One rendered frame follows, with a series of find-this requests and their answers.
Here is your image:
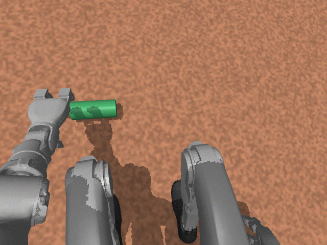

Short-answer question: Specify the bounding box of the right robot hand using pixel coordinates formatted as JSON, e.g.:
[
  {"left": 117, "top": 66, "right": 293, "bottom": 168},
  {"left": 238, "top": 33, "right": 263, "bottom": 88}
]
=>
[{"left": 241, "top": 215, "right": 280, "bottom": 245}]

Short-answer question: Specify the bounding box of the left robot hand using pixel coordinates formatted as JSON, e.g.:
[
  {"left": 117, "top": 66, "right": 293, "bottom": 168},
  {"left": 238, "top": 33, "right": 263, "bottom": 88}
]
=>
[{"left": 28, "top": 88, "right": 75, "bottom": 148}]

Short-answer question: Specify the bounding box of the left robot foot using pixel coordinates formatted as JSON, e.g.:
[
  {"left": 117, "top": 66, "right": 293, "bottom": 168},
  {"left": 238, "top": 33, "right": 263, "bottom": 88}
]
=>
[{"left": 113, "top": 194, "right": 123, "bottom": 245}]

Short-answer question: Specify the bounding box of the right robot foot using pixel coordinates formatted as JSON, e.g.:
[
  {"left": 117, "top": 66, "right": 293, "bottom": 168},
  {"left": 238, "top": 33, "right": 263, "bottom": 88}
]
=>
[{"left": 171, "top": 180, "right": 197, "bottom": 243}]

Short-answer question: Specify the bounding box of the left robot arm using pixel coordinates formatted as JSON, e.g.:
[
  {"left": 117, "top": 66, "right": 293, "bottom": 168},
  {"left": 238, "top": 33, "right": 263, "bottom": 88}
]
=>
[{"left": 0, "top": 121, "right": 60, "bottom": 245}]

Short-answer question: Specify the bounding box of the bottle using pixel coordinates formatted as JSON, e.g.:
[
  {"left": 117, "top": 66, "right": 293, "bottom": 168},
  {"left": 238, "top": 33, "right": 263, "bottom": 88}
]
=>
[{"left": 69, "top": 100, "right": 117, "bottom": 120}]

